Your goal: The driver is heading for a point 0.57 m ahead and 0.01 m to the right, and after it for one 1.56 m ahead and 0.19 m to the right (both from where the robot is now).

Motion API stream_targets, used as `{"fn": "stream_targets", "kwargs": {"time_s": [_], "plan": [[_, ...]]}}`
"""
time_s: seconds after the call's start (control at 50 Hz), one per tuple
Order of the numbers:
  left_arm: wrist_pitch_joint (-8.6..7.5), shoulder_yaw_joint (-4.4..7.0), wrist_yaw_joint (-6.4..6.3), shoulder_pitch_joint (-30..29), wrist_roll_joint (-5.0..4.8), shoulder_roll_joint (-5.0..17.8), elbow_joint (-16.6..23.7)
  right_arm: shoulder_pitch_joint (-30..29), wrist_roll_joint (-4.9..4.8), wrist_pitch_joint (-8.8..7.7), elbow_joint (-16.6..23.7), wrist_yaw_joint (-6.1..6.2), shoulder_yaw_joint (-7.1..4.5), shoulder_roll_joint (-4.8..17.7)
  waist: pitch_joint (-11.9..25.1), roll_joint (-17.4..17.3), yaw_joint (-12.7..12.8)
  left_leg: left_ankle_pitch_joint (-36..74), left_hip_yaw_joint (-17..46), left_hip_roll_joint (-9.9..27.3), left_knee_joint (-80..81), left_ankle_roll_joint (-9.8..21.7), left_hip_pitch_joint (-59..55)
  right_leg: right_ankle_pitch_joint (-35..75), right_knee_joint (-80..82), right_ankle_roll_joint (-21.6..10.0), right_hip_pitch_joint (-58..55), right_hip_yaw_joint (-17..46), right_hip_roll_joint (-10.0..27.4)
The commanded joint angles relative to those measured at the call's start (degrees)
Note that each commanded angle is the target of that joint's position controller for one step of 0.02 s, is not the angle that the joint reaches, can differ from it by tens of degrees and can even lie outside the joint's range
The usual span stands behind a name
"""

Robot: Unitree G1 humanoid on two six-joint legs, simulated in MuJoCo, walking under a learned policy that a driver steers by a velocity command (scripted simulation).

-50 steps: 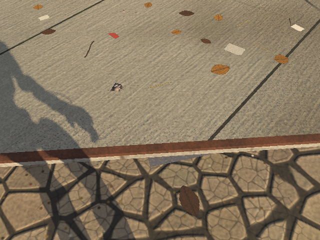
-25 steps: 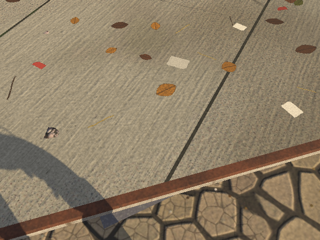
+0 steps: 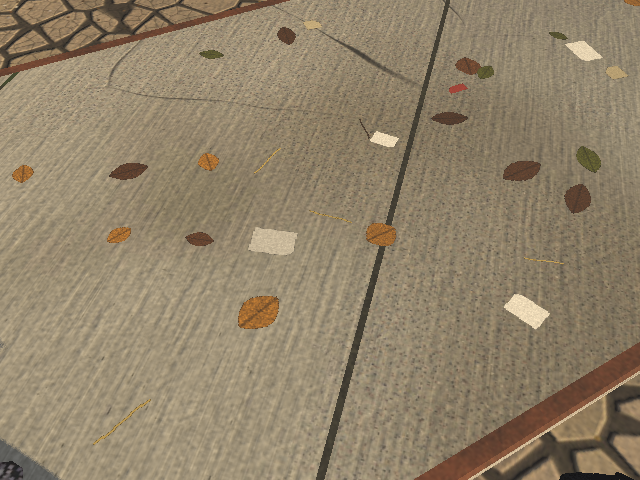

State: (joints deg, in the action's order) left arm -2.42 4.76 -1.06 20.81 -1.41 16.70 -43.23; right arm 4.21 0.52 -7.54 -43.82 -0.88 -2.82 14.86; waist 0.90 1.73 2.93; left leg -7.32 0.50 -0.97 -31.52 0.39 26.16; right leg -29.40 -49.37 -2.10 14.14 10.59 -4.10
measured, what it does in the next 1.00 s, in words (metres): walks ahead: right foot, then left foot 0.04 m higher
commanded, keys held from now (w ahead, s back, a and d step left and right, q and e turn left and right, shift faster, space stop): w+e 0.32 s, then w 0.16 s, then w+q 0.52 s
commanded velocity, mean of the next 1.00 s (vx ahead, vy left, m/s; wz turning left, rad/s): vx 0.50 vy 0.00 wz -0.14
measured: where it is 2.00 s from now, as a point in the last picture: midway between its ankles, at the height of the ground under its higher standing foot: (376, 256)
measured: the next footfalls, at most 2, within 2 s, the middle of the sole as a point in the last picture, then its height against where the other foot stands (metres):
right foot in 0.50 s outside the picture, level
left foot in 0.96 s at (349, 374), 0.04 m higher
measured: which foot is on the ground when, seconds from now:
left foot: down 0.00-0.50, up 0.52-0.94, down 0.96-1.00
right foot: up 0.00-0.48, down 0.50-0.98, up 1.00-1.00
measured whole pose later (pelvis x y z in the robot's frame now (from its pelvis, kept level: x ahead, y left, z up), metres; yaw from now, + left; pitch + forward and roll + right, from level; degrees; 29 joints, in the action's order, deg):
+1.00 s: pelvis +0.55 -0.08 +0.00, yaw -5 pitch +2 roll -1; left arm -3.0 3.6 -1.1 17.7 0.0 14.4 -47.6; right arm 6.3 -1.1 -2.3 -38.7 -2.6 -2.7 14.4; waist -2.0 0.1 0.3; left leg -12.8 -4.4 -0.4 -48.0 5.3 37.1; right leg -24.3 -46.5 2.0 5.0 -7.5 6.2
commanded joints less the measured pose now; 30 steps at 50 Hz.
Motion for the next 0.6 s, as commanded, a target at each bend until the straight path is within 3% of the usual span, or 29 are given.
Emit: {"fn": "stream_targets", "kwargs": {"time_s": [0.02,0.04,0.06,0.12,0.22,0.3,0.36,0.38,0.42,0.44,0.46,0.48,0.5,0.52,0.54,0.56,0.58,0.6], "plan": [[-1.3,0.35,0.04,0.42,-0.92,6.78,6.21,13.42,-0.48,0.46,0.94,0.55,-2.94,8.69,6.74,-11.5,-7.1,-25.2,37.12,24.33,15.53,11.48,-36.53,2.39,-28.92,0.63,36.03,-1.19,4.83],[-0.99,0.51,0.1,-2.84,-0.19,6.65,6.51,11.11,-0.07,0.79,1.12,0.54,-2.24,6.95,3.38,-7.48,-6.7,-16.88,27.95,21.31,15.6,9.79,-30.0,6.99,-28.2,0.93,33.86,-2.32,6.65],[-0.94,0.67,0.27,-4.65,0.28,6.02,7.2,9.35,0.37,1.1,0.91,0.62,-1.86,5.87,1.03,-7.3,-5.66,-10.75,22.19,18.68,16.63,9.01,-25.27,10.21,-25.66,1.04,32.22,-2.25,7.93],[0.04,0.49,1.2,-4.67,-0.34,3.12,8.19,9.88,0.26,0.71,-0.33,0.94,-1.74,5.25,-0.64,-9.15,-4.23,0.97,11.02,15.7,19.6,8.66,-20.66,13.95,-23.09,1.65,29.04,-4.32,9.57],[0.97,0.04,1.37,-9.69,0.19,1.42,11.21,11.99,0.46,1.08,-1.61,1.68,-2.7,7.96,-1.83,-6.28,-4.79,14.07,1.37,16.44,20.42,9.53,-22.83,21.54,-13.65,3.18,33.04,-5.6,9.69],[1.03,-0.58,2.76,-16.61,0.14,-0.04,13.14,13.75,0.17,2.18,-2.05,2.14,-2.81,9.23,-4.11,-6.27,-7.27,13.17,-4.8,16.02,20.64,7.96,-24.36,29.71,-0.89,2.51,30.33,-9.69,9.22],[0.91,-1.07,3.89,-21.22,-0.03,-1.16,14.87,17.01,-0.68,2.99,-3.34,2.02,-2.89,10.1,-6.6,-5.54,-8.6,15.54,-6.11,17.82,20.57,7.83,-27.61,27.76,5.68,0.67,28.83,-12.15,8.26],[0.84,-0.98,4.17,-21.64,-0.18,-1.02,15.24,17.18,-1.0,3.32,-3.49,1.94,-3.03,10.6,-6.98,-5.72,-8.2,19.38,-6.79,18.27,20.15,7.6,-28.63,26.12,7.84,-0.24,27.3,-12.93,7.59],[0.79,-0.22,4.35,-20.55,0.32,0.28,15.51,17.12,-1.73,3.79,-3.77,1.87,-3.48,12.45,-4.96,-7.35,-5.96,39.43,-8.76,18.59,15.27,7.1,-30.86,20.82,10.48,-2.43,20.26,-15.66,4.29],[0.88,0.55,4.24,-18.35,0.58,1.75,15.2,17.71,-2.19,4.13,-4.13,1.97,-3.81,13.61,-2.77,-8.63,-4.08,48.81,-9.39,18.32,10.34,6.88,-32.48,16.6,12.43,-3.6,15.86,-17.36,1.96],[0.86,1.89,4.07,-11.3,0.63,3.94,13.41,17.9,-2.29,4.53,-4.54,2.03,-3.67,13.6,1.31,-8.31,0.2,54.6,-10.37,17.4,1.2,6.12,-31.06,19.29,16.33,-5.47,5.27,-17.97,0.04],[0.95,3.33,3.59,-6.07,0.49,6.58,11.33,21.19,-2.65,4.41,-5.2,1.81,-3.03,12.13,6.14,-4.89,2.06,53.38,-11.16,15.59,-9.46,4.7,-21.6,26.96,19.9,-7.08,-12.64,-18.38,-0.95],[1.55,4.39,2.55,2.2,0.55,8.73,8.98,18.89,-2.45,3.51,-4.39,1.26,-2.22,10.72,9.81,-2.38,6.63,28.85,-9.37,12.38,-25.4,2.46,-3.58,28.81,21.17,-10.21,-31.45,-6.95,7.33],[1.16,3.83,1.61,3.56,1.76,12.99,8.35,20.84,-1.71,2.23,-3.02,0.41,0.21,4.09,16.74,11.59,2.34,-24.23,-6.76,2.65,-50.55,-0.56,14.87,36.47,24.42,-19.96,-44.0,22.4,28.65],[0.98,3.19,1.58,6.91,2.89,9.9,8.15,16.3,-3.98,0.53,-3.06,0.18,-1.13,8.46,22.12,4.89,7.56,-24.16,5.24,2.08,-59.43,-0.34,17.47,37.1,29.23,-22.5,-39.1,25.53,30.57],[0.55,2.33,1.85,5.23,2.89,7.12,6.26,11.72,-5.21,0.68,-1.05,0.21,-1.46,8.75,13.58,3.2,6.2,-21.34,4.95,4.45,-58.88,-0.15,20.93,37.08,28.87,-19.26,-32.08,14.35,27.49],[-0.02,1.6,2.24,2.1,1.8,5.03,4.83,10.64,-4.24,1.29,-0.49,0.27,-1.04,7.05,7.56,1.42,2.81,-19.03,3.31,7.41,-55.05,-0.03,20.76,32.18,30.12,-15.48,-23.83,7.31,23.8],[-0.38,0.83,2.28,-1.85,1.5,2.5,4.73,9.55,-2.76,1.99,-0.63,0.48,-1.05,6.12,4.46,1.89,0.72,-16.61,3.3,8.94,-53.59,0.16,19.61,26.97,32.0,-13.11,-16.79,4.02,21.64]]}}
Keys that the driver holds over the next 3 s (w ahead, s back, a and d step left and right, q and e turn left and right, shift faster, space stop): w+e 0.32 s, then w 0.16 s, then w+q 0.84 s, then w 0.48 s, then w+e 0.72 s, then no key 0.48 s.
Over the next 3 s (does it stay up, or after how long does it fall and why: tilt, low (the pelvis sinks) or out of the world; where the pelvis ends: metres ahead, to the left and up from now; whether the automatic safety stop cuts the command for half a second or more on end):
stays up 1.55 -0.08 0.04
